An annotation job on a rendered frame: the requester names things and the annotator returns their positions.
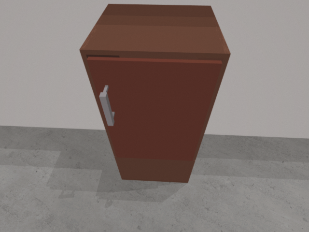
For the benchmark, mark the cupboard door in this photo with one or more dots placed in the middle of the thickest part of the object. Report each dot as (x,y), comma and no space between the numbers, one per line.
(160,104)

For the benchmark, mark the handle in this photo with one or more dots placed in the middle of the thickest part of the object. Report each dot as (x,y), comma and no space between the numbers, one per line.
(109,115)

